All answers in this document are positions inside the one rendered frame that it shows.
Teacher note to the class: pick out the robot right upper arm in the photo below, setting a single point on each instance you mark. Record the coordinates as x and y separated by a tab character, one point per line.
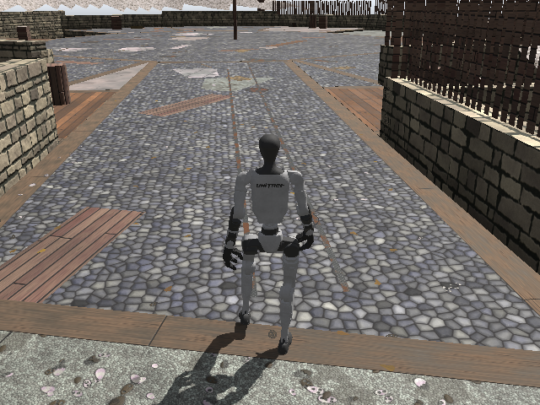
297	180

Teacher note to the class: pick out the robot right forearm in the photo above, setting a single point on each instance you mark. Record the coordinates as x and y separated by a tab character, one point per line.
307	222

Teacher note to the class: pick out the robot left upper arm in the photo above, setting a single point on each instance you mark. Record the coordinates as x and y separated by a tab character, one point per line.
242	180

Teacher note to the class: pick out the robot left hand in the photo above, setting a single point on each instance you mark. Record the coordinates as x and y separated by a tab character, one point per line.
228	257

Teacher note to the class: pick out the robot left forearm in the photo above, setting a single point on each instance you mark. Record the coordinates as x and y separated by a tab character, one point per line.
232	232

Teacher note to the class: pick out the left robot foot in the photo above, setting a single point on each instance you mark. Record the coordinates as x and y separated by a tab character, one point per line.
245	318

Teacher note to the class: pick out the right robot shin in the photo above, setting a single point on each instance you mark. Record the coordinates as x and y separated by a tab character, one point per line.
286	312

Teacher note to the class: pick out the robot right hand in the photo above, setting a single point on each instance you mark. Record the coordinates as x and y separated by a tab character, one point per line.
301	237

